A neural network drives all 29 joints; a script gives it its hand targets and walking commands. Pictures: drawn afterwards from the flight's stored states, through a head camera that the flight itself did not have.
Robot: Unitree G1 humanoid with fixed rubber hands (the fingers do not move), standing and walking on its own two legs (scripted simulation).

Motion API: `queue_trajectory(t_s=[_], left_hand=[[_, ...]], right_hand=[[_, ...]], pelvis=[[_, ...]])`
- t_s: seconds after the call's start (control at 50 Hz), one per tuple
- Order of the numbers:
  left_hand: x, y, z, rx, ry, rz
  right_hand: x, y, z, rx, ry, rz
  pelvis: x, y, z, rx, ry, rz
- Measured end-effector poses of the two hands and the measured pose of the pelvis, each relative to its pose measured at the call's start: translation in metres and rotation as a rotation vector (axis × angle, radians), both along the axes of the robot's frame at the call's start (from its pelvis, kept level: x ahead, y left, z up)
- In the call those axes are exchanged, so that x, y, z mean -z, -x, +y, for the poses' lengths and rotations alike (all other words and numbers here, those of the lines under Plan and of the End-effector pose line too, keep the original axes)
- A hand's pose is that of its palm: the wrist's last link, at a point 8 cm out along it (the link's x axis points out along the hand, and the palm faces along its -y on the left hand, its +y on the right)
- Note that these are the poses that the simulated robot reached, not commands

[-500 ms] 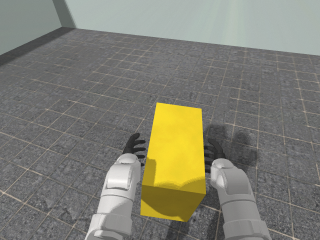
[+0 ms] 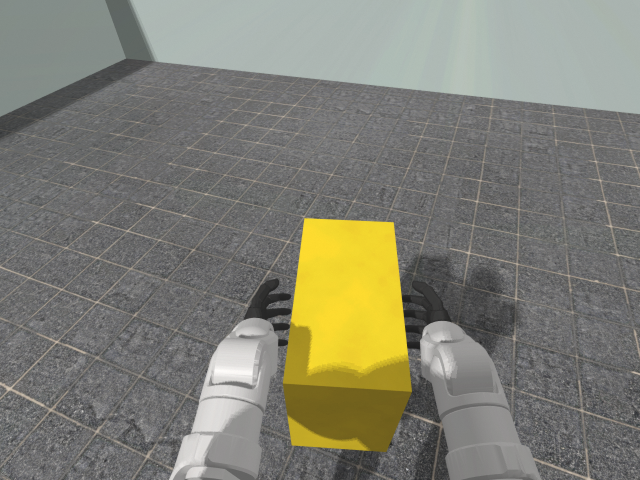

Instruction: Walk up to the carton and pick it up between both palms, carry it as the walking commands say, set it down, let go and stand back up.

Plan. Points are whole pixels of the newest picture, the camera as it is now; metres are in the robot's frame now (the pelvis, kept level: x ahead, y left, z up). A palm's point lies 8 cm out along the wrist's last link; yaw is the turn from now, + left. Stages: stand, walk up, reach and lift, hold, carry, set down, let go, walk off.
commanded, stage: hold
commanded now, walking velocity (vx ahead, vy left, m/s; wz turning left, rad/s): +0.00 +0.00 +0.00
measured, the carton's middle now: (343, 331) +0.36 -0.02 -0.04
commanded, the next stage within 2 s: set down in 0.52 s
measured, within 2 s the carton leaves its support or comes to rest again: neither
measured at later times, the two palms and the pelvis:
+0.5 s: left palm (231, 377) +0.24 +0.12 +0.04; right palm (424, 339) +0.26 -0.11 +0.08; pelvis -0.04 +0.00 +0.00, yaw -3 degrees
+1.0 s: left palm (261, 355) +0.30 +0.10 +0.00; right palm (432, 343) +0.29 -0.13 +0.01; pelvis -0.02 +0.00 +0.00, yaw -3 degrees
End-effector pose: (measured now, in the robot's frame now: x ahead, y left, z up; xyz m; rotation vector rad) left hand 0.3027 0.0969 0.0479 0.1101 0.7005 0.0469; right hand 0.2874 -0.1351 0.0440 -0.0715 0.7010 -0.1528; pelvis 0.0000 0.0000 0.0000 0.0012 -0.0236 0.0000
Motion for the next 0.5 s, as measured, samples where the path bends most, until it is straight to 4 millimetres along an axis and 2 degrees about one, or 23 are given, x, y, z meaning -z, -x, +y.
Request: queue_trajectory(t_s=[0.1,0.24,0.36,0.5], left_hand=[[-0.006,0.013,0.0,0.01,-0.003,-0.026],[-0.021,0.035,-0.001,0.029,-0.007,-0.074],[-0.009,0.051,0.013,-0.022,0.006,-0.032],[0.005,0.059,0.027,-0.075,0.031,0.004]], right_hand=[[-0.008,0.013,-0.001,-0.028,-0.005,-0.033],[-0.021,0.024,-0.005,-0.013,-0.051,-0.08],[-0.023,0.032,0.008,-0.031,-0.091,-0.051],[-0.033,0.026,0.027,-0.058,-0.067,-0.067]], pelvis=[[0.0,0.004,-0.002,0.011,-0.002,-0.054],[0.0,0.019,-0.004,0.012,-0.004,-0.131],[0.001,0.031,-0.003,0.036,-0.004,-0.171],[0.002,0.039,0.002,0.046,-0.001,-0.183]])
